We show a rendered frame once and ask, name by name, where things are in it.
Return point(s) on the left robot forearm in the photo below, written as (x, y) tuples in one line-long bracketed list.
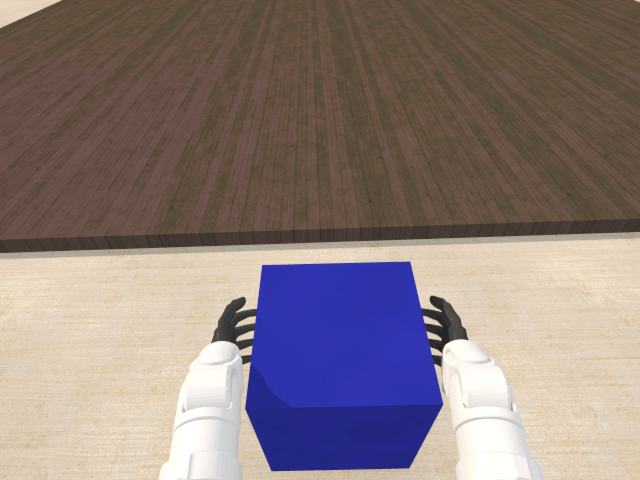
[(208, 418)]

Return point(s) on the right robot hand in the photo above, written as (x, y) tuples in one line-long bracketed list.
[(452, 328)]

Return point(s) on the carton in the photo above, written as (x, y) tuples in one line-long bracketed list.
[(341, 375)]

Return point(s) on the right robot forearm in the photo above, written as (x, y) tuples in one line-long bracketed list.
[(486, 421)]

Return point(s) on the left robot hand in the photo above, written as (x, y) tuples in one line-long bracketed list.
[(226, 330)]

